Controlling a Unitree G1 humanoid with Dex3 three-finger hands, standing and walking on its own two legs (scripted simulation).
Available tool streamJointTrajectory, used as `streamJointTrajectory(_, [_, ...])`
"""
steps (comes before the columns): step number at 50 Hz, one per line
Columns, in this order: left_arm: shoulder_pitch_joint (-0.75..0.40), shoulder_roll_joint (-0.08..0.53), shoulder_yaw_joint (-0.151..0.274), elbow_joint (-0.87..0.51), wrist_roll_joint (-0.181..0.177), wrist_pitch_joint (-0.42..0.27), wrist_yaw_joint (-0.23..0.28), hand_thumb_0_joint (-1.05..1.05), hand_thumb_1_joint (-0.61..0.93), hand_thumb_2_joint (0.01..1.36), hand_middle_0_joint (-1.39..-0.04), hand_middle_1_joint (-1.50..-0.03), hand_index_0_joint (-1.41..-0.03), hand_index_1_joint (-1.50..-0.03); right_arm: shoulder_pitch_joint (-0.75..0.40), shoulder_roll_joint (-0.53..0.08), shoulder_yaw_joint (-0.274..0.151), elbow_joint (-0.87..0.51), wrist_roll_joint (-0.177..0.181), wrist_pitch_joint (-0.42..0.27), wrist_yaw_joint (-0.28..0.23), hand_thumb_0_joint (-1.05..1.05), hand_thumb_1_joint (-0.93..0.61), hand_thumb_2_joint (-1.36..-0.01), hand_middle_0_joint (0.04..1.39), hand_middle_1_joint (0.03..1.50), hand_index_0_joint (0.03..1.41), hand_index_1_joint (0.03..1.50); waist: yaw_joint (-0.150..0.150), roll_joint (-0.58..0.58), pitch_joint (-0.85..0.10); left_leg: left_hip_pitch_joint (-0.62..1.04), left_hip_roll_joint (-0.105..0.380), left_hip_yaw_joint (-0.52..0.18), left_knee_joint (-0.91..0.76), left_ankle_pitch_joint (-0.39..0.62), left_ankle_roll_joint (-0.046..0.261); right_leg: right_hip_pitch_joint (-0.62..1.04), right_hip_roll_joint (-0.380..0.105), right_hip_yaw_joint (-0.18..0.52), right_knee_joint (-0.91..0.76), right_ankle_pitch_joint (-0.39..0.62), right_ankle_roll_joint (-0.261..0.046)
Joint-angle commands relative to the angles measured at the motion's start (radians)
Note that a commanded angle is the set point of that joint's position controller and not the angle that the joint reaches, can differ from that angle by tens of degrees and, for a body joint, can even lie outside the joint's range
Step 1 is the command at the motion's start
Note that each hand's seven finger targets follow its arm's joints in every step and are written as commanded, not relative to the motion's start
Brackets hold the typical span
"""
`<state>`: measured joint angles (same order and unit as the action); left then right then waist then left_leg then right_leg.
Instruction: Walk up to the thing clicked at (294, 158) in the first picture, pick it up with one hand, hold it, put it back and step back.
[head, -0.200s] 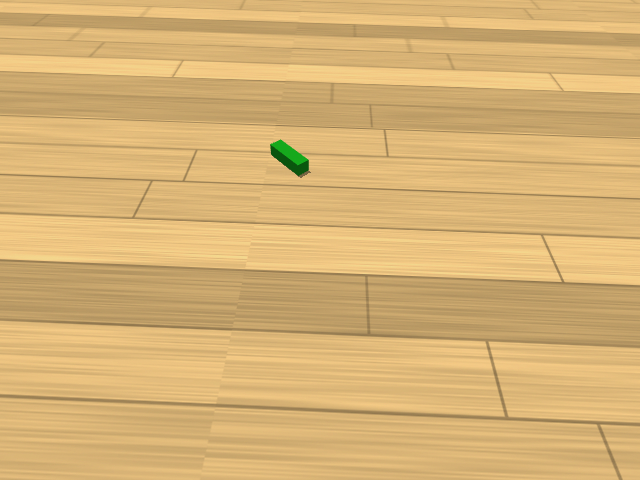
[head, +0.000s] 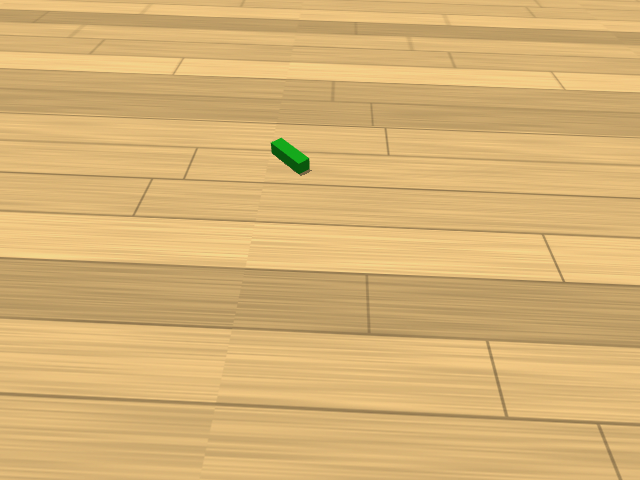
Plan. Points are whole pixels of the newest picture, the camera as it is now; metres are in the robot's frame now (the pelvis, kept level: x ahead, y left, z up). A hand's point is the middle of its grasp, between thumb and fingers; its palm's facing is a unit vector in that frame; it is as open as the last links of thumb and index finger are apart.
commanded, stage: stand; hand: left
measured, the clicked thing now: (289, 155) +1.68 +0.21 -0.75
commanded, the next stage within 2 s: walk up in 0.92 s
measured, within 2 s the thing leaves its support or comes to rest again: neither
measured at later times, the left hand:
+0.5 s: hand out of the picture +0.08 +0.25 -0.16, palm faces -0.03 -0.94 -0.34, open 7.4 cm
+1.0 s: hand out of the picture +0.08 +0.26 -0.16, palm faces -0.07 -0.93 -0.35, open 7.4 cm
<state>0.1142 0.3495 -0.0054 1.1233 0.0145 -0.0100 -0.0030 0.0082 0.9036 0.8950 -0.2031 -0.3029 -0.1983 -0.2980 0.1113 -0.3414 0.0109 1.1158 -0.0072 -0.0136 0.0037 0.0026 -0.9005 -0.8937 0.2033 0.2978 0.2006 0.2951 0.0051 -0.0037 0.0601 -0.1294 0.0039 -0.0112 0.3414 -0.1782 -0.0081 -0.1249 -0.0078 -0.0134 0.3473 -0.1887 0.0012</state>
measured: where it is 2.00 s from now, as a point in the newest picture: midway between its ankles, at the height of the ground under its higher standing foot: (285, 421)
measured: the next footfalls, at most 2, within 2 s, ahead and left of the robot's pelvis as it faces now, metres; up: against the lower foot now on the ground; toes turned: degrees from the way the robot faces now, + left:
left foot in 1.22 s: +0.17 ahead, +0.20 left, +0.00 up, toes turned -11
right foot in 1.60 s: +0.30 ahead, -0.04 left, +0.00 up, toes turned -25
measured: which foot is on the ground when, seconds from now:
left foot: down 0.00-0.98, up 1.00-1.00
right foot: down 0.00-1.00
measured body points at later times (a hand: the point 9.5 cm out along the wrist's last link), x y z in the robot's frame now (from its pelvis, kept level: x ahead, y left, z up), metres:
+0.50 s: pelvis +0.01 +0.00 +0.00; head +0.02 +0.00 +0.45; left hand +0.08 +0.30 -0.13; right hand +0.08 -0.30 -0.13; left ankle +0.01 +0.12 -0.75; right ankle +0.00 -0.12 -0.75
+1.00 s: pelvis +0.01 +0.00 -0.01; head +0.02 +0.00 +0.44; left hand +0.08 +0.31 -0.13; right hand +0.10 -0.31 -0.13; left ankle +0.00 +0.12 -0.74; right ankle +0.00 -0.12 -0.75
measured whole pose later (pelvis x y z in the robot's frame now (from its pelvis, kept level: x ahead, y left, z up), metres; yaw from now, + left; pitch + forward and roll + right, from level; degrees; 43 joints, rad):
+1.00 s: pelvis +0.01 +0.00 -0.01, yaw -3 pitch -1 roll +0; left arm 0.18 0.35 0.03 1.07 0.02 -0.03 -0.03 0.01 0.90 0.89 -0.20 -0.30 -0.20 -0.30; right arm 0.12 -0.38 -0.05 1.01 -0.04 0.00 0.06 0.00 -0.90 -0.89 0.20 0.30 0.20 0.30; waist 0.01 0.01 0.04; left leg -0.19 0.00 0.01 0.52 -0.41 0.03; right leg -0.18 0.01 0.05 0.45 -0.26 -0.02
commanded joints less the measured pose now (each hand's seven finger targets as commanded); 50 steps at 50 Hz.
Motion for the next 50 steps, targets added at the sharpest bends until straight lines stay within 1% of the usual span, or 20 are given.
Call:
streamJointTrajectory(1, [-0.031,0.203,0.041,-0.061,-0.005,-0.026,0.009,0.000,0.900,0.900,-0.200,-0.300,-0.200,-0.300,-0.038,-0.213,-0.040,-0.052,0.002,-0.023,-0.012,0.000,-0.900,-0.900,0.200,0.300,0.200,0.300,-0.002,0.015,-0.084,0.009,0.117,-0.093,-0.054,0.119,0.032,0.021,-0.120,0.091,-0.061,0.116,-0.029])
streamJointTrajectory(3, [-0.030,0.207,0.042,-0.059,-0.006,-0.025,0.009,0.000,0.900,0.900,-0.200,-0.300,-0.200,-0.300,-0.037,-0.216,-0.041,-0.052,0.001,-0.022,-0.012,0.000,-0.900,-0.900,0.200,0.300,0.200,0.300,-0.001,0.003,-0.098,0.024,0.121,-0.090,-0.049,0.133,0.035,0.026,-0.124,0.094,-0.056,0.130,-0.031])
streamJointTrajectory(8, [-0.028,0.204,0.042,-0.060,-0.006,-0.024,0.010,0.000,0.900,0.900,-0.200,-0.300,-0.200,-0.300,-0.041,-0.214,-0.040,-0.053,0.002,-0.024,-0.013,0.000,-0.900,-0.900,0.200,0.300,0.200,0.300,0.002,0.011,-0.087,0.024,0.121,-0.093,-0.057,0.148,0.030,0.017,-0.119,0.088,-0.054,0.128,-0.030])
streamJointTrajectory(14, [-0.036,0.211,0.043,-0.061,-0.006,-0.024,0.012,0.000,0.900,0.900,-0.200,-0.300,-0.200,-0.300,-0.034,-0.214,-0.041,-0.051,0.001,-0.020,-0.013,0.000,-0.900,-0.900,0.200,0.300,0.200,0.300,-0.005,-0.002,-0.082,0.020,0.117,-0.090,-0.057,0.130,0.028,0.021,-0.123,0.093,-0.066,0.123,-0.028])
streamJointTrajectory(16, [-0.031,0.207,0.042,-0.061,-0.005,-0.023,0.010,0.000,0.900,0.900,-0.200,-0.300,-0.200,-0.300,-0.037,-0.216,-0.040,-0.053,0.000,-0.020,-0.015,0.000,-0.900,-0.900,0.200,0.300,0.200,0.300,-0.003,0.015,-0.082,0.017,0.118,-0.089,-0.060,0.120,0.028,0.022,-0.124,0.095,-0.065,0.122,-0.028])
streamJointTrajectory(18, [-0.029,0.206,0.042,-0.059,-0.007,-0.024,0.009,0.000,0.900,0.900,-0.200,-0.300,-0.200,-0.300,-0.035,-0.217,-0.039,-0.050,0.001,-0.020,-0.013,0.000,-0.900,-0.900,0.200,0.300,0.200,0.300,-0.001,0.014,-0.081,0.014,0.119,-0.091,-0.063,0.102,0.030,0.023,-0.123,0.094,-0.069,0.099,-0.026])
streamJointTrajectory(25, [-0.038,0.210,0.043,-0.062,-0.006,-0.026,0.013,0.000,0.900,0.900,-0.200,-0.300,-0.200,-0.300,-0.030,-0.217,-0.042,-0.053,0.000,-0.020,-0.014,0.000,-0.900,-0.900,0.200,0.300,0.200,0.300,-0.006,0.007,-0.105,0.033,0.122,-0.088,-0.049,0.173,0.032,0.044,-0.128,0.091,-0.059,0.174,-0.029])
streamJointTrajectory(29, [-0.031,0.206,0.042,-0.059,-0.008,-0.026,0.012,0.000,0.900,0.900,-0.200,-0.300,-0.200,-0.300,-0.034,-0.217,-0.041,-0.052,0.001,-0.020,-0.014,0.000,-0.900,-0.900,0.200,0.300,0.200,0.300,-0.001,0.010,-0.093,0.028,0.121,-0.089,-0.054,0.179,0.030,0.041,-0.126,0.087,-0.058,0.175,-0.026])
streamJointTrajectory(31, [-0.039,0.214,0.044,-0.060,-0.006,-0.025,0.013,0.000,0.900,0.900,-0.200,-0.300,-0.200,-0.300,-0.030,-0.213,-0.042,-0.054,0.001,-0.020,-0.015,0.000,-0.900,-0.900,0.200,0.300,0.200,0.300,-0.005,0.000,-0.104,0.037,0.122,-0.087,-0.051,0.183,0.029,0.044,-0.128,0.090,-0.054,0.179,-0.028])
streamJointTrajectory(33, [-0.030,0.208,0.043,-0.059,-0.006,-0.025,0.013,0.000,0.900,0.900,-0.200,-0.300,-0.200,-0.300,-0.039,-0.220,-0.044,-0.056,0.001,-0.020,-0.015,0.000,-0.900,-0.900,0.200,0.300,0.200,0.300,-0.001,0.011,-0.107,0.047,0.125,-0.087,-0.044,0.193,0.033,0.043,-0.129,0.090,-0.059,0.191,-0.028])
streamJointTrajectory(34, [-0.038,0.212,0.042,-0.060,-0.008,-0.025,0.013,0.000,0.900,0.900,-0.200,-0.300,-0.200,-0.300,-0.026,-0.210,-0.041,-0.052,0.002,-0.020,-0.015,0.000,-0.900,-0.900,0.200,0.300,0.200,0.300,-0.007,0.000,-0.092,0.032,0.121,-0.090,-0.056,0.190,0.026,0.044,-0.126,0.088,-0.058,0.182,-0.029])
streamJointTrajectory(35, [-0.035,0.211,0.043,-0.064,-0.006,-0.026,0.013,0.000,0.900,0.900,-0.200,-0.300,-0.200,-0.300,-0.032,-0.220,-0.044,-0.054,0.000,-0.020,-0.016,0.000,-0.900,-0.900,0.200,0.300,0.200,0.300,-0.003,0.005,-0.103,0.045,0.124,-0.086,-0.047,0.191,0.029,0.043,-0.127,0.089,-0.059,0.184,-0.028])
streamJointTrajectory(39, [-0.031,0.204,0.041,-0.059,-0.007,-0.023,0.012,0.000,0.900,0.900,-0.200,-0.300,-0.200,-0.300,-0.034,-0.219,-0.042,-0.050,0.001,-0.018,-0.016,0.000,-0.900,-0.900,0.200,0.300,0.200,0.300,-0.002,0.019,-0.086,0.032,0.121,-0.086,-0.057,0.157,0.027,0.041,-0.126,0.092,-0.070,0.161,-0.027])
streamJointTrajectory(44, [-0.039,0.210,0.044,-0.061,-0.006,-0.024,0.012,0.000,0.900,0.900,-0.200,-0.300,-0.200,-0.300,-0.030,-0.216,-0.043,-0.052,0.001,-0.019,-0.015,0.000,-0.900,-0.900,0.200,0.300,0.200,0.300,-0.005,0.007,-0.096,0.039,0.124,-0.084,-0.058,0.164,0.030,0.051,-0.129,0.093,-0.066,0.166,-0.030])
streamJointTrajectory(45, [-0.033,0.209,0.043,-0.062,-0.006,-0.025,0.012,0.000,0.900,0.900,-0.200,-0.300,-0.200,-0.300,-0.033,-0.215,-0.042,-0.053,0.000,-0.019,-0.014,0.000,-0.900,-0.900,0.200,0.300,0.200,0.300,-0.003,0.010,-0.091,0.038,0.123,-0.089,-0.064,0.171,0.026,0.037,-0.122,0.086,-0.066,0.160,-0.027])
streamJointTrajectory(46, [0.085,0.347,0.116,-0.111,-0.007,-0.034,-0.005,0.000,0.900,0.900,-0.200,-0.300,-0.200,-0.300,-0.066,-0.370,-0.148,-0.191,-0.043,-0.038,0.030,0.000,-0.900,-0.900,0.200,0.300,0.200,0.300,-0.005,0.086,-0.108,0.102,0.072,-0.004,0.119,-0.372,0.078,-0.107,-0.121,0.217,-0.008,-0.290,-0.079])
streamJointTrajectory(47, [0.090,0.337,0.114,-0.101,0.003,-0.037,-0.010,0.000,0.900,0.900,-0.200,-0.300,-0.200,-0.300,-0.078,-0.327,-0.142,-0.207,-0.049,-0.030,0.050,0.000,-0.900,-0.900,0.200,0.300,0.200,0.300,-0.003,0.058,-0.047,0.029,0.055,-0.009,0.181,-0.451,0.088,-0.211,-0.156,0.301,-0.048,-0.444,-0.096])
streamJointTrajectory(48, [0.047,0.340,0.126,-0.121,0.011,-0.042,-0.013,0.000,0.900,0.900,-0.200,-0.300,-0.200,-0.300,-0.089,-0.278,-0.137,-0.245,-0.042,-0.023,0.063,0.000,-0.900,-0.900,0.200,0.300,0.200,0.300,-0.011,-0.009,-0.007,-0.126,0.038,-0.032,0.240,-0.433,0.084,-0.174,-0.187,0.392,-0.068,-0.527,-0.127])
streamJointTrajectory(49, [0.044,0.356,0.136,-0.140,0.012,-0.049,-0.010,0.000,0.900,0.900,-0.200,-0.300,-0.200,-0.300,-0.109,-0.245,-0.131,-0.282,-0.041,-0.017,0.076,0.000,-0.900,-0.900,0.200,0.300,0.200,0.300,0.003,-0.101,0.023,-0.255,0.017,-0.061,0.361,-0.352,0.074,-0.148,-0.245,0.524,-0.109,-0.586,-0.174])
streamJointTrajectory(50, [0.012,0.363,0.131,-0.152,0.004,-0.059,-0.009,0.000,0.900,0.900,-0.200,-0.300,-0.200,-0.300,-0.127,-0.224,-0.135,-0.289,-0.038,-0.012,0.081,0.000,-0.900,-0.900,0.200,0.300,0.200,0.300,0.016,-0.163,0.053,-0.456,0.039,-0.111,0.455,-0.276,0.048,-0.048,-0.300,0.651,-0.148,-0.591,-0.254])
